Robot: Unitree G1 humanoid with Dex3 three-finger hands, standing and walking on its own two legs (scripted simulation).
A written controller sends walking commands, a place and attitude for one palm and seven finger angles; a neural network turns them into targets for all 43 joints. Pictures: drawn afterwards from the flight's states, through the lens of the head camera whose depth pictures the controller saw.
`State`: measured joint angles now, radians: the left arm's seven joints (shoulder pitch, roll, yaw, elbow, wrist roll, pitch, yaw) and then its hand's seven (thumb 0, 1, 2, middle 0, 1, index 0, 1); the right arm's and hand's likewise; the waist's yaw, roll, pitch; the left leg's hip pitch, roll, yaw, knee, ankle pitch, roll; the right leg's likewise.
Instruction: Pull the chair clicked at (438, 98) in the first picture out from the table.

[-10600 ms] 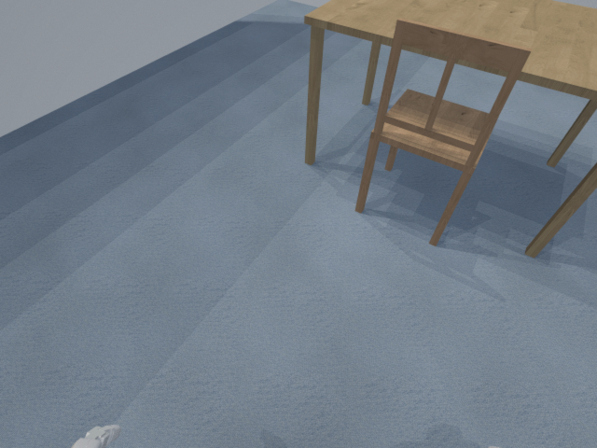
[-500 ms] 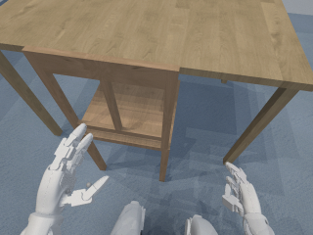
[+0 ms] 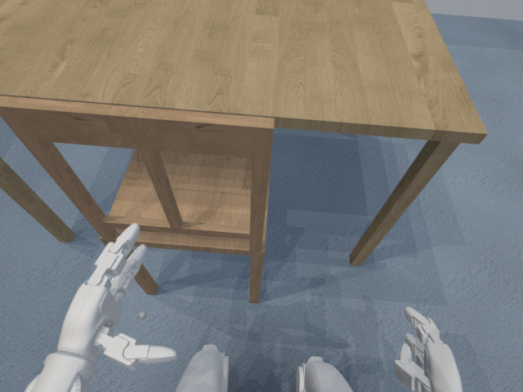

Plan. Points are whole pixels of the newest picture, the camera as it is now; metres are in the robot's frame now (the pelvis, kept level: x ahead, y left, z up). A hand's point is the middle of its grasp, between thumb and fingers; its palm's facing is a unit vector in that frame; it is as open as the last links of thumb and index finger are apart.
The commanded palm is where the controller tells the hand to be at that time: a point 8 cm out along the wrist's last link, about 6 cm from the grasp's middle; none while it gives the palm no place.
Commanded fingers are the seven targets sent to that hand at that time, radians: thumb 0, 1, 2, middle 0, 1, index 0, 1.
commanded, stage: raise the hand toward the chair's back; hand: left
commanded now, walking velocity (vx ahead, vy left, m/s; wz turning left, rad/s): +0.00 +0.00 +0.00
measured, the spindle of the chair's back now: (164, 191) +0.45 +0.20 -0.02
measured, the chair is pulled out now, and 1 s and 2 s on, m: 0.00 0.00 0.00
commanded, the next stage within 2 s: aim the fingers beside a spindle in 0.96 s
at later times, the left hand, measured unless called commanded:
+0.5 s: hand (105, 274) +0.26 +0.22 +0.07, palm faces +0.00 -1.00 -0.08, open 16.9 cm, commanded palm +0.23 +0.27 +0.06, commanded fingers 0.00 -0.50 0.30 -0.06 -0.08 -0.06 -0.08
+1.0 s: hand (118, 285) +0.25 +0.20 +0.06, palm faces -0.05 -1.00 -0.05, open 16.9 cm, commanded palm +0.23 +0.26 +0.06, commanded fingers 0.00 -0.50 0.30 -0.06 -0.08 -0.06 -0.08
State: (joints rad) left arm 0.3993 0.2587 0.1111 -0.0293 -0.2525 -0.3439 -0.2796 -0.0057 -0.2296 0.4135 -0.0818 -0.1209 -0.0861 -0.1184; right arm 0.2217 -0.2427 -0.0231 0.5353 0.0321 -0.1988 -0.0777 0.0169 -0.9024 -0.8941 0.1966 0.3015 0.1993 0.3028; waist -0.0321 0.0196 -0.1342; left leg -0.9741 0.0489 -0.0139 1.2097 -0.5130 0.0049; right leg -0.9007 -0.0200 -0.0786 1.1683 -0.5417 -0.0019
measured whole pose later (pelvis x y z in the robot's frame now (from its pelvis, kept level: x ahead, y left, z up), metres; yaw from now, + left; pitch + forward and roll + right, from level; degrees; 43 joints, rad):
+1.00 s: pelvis +0.01 +0.00 +0.01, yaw +0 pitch +15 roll -2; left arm 0.32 0.28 0.21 0.05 -0.30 -0.35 -0.34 -0.02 -0.50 0.30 -0.06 -0.08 -0.06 -0.08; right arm 0.23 -0.24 0.01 0.53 0.03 -0.19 -0.06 0.01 -0.90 -0.89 0.20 0.30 0.20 0.30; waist -0.02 0.04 -0.14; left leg -0.90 0.05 -0.02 1.14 -0.50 0.00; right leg -0.83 -0.02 -0.08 1.09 -0.53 0.00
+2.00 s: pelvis +0.01 +0.00 -0.01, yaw +0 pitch +19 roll -3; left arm 0.18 0.27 0.20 0.14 -0.28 -0.40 -0.31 -0.02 -0.50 0.30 -0.06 -0.08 -0.06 -0.08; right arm 0.23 -0.25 0.01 0.54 0.02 -0.16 -0.05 0.01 -0.90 -0.89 0.20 0.30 0.20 0.30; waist -0.03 0.03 -0.16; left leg -1.06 0.05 -0.02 1.26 -0.54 0.00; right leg -0.98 -0.02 -0.08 1.22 -0.57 0.00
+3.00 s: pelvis +0.01 +0.00 -0.02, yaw +0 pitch +21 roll -3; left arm 0.14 0.26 0.15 0.11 -0.24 -0.43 -0.25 -0.02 -0.50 0.30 -0.06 -0.08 -0.06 -0.08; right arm 0.21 -0.24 0.01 0.54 0.01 -0.11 -0.04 0.01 -0.90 -0.89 0.20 0.30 0.20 0.30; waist -0.03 0.03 -0.17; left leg -1.12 0.05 -0.02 1.30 -0.55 0.00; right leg -1.04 -0.02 -0.07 1.26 -0.58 0.00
